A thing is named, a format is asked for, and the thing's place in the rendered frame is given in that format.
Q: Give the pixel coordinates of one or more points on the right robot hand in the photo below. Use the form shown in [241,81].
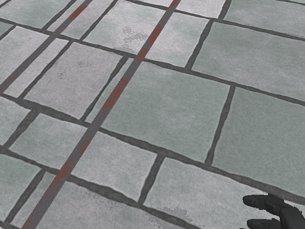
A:
[289,217]

